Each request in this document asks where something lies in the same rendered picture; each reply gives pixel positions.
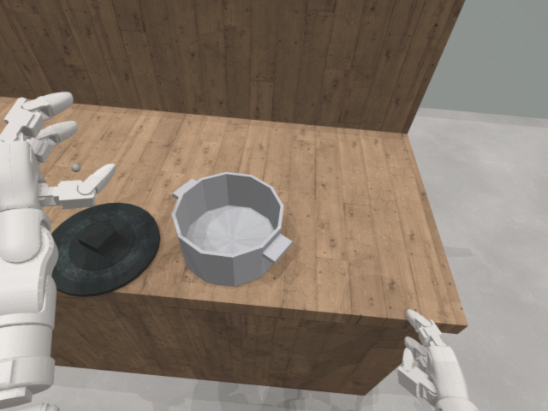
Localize robot left forearm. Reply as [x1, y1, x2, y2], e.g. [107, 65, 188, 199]
[0, 208, 58, 409]

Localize lid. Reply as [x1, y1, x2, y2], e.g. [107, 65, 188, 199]
[51, 203, 160, 297]

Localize robot left hand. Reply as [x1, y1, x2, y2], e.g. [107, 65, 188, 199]
[0, 92, 116, 212]

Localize table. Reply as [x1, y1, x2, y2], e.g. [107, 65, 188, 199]
[0, 0, 468, 396]

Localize knob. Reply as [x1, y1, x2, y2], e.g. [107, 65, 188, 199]
[77, 221, 119, 254]

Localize pot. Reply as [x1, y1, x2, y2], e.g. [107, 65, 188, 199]
[171, 172, 292, 286]

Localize robot right hand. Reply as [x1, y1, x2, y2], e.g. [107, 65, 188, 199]
[398, 309, 469, 408]

